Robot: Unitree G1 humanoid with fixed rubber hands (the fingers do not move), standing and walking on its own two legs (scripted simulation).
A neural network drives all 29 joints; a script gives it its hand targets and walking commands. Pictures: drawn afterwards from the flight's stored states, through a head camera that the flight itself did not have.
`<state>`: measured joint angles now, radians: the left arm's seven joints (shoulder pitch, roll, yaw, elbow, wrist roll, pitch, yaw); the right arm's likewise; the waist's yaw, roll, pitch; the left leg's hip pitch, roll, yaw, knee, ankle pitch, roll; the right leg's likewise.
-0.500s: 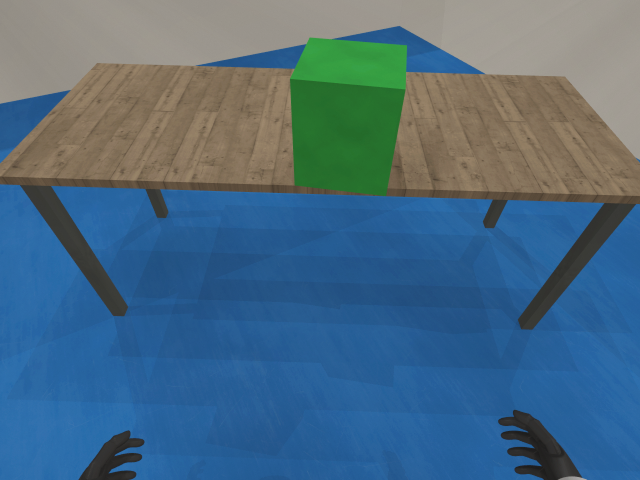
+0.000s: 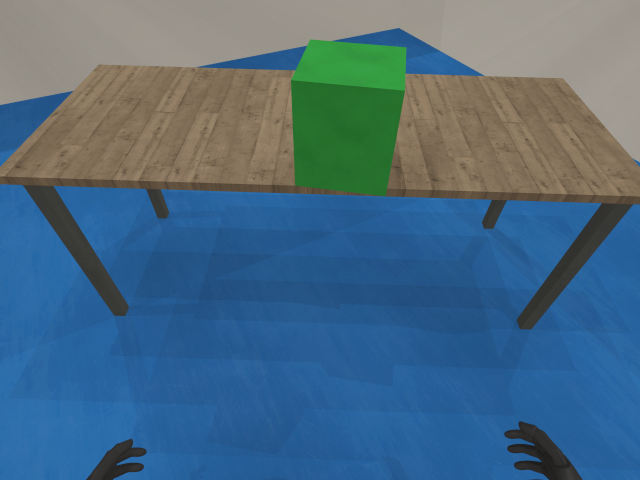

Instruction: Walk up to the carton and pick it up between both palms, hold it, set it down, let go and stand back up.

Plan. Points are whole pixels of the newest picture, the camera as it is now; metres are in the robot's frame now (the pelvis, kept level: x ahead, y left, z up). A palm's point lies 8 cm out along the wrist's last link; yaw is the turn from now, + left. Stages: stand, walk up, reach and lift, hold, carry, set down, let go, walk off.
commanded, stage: stand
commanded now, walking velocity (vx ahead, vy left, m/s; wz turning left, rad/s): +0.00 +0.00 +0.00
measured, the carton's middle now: (348, 119) +0.84 -0.06 +0.02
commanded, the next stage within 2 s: walk up in 0.28 s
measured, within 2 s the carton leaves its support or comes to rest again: neither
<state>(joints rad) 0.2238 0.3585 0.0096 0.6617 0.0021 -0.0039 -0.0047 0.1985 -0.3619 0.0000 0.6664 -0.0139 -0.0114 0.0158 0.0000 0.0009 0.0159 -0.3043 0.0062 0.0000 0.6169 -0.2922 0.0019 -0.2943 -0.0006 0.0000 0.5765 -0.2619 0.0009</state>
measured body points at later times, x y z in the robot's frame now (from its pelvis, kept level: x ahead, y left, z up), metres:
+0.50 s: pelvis +0.00 +0.00 +0.00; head -0.01 +0.00 +0.45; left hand +0.13 +0.29 -0.09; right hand +0.14 -0.29 -0.08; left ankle +0.02 +0.11 -0.73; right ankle +0.03 -0.13 -0.73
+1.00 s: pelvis +0.11 -0.10 +0.02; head +0.11 -0.15 +0.46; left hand +0.11 +0.22 -0.05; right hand +0.19 -0.41 -0.11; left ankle +0.15 +0.08 -0.64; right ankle +0.10 -0.15 -0.73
